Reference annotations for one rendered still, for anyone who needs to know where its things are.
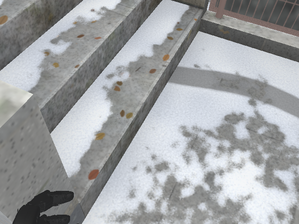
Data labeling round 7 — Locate stairs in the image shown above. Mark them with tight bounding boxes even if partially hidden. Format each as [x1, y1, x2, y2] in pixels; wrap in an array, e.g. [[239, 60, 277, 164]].
[[0, 0, 204, 217]]

